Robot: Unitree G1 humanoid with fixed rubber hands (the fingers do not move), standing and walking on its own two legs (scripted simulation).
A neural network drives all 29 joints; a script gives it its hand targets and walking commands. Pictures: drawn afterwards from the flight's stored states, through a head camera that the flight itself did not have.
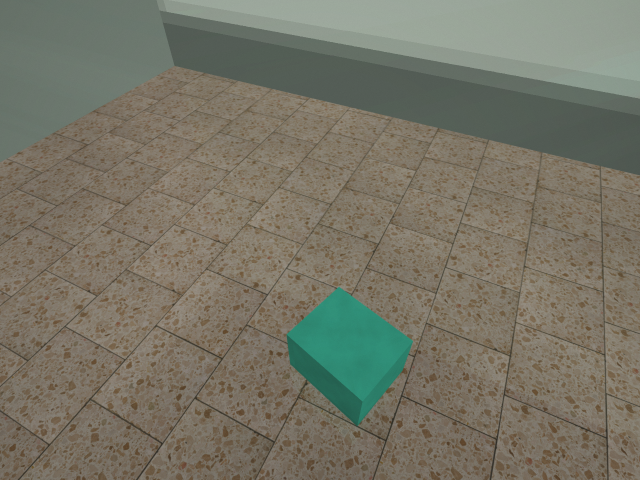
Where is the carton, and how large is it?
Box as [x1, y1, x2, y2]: [286, 287, 412, 425]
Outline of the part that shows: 338,287 286,334 290,363 357,425 402,370 412,341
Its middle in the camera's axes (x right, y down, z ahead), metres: +0.08 +0.37 +1.24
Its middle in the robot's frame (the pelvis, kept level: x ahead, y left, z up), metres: +0.64 -0.04 -0.68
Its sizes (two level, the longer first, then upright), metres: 0.297 0.245 0.203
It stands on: the floor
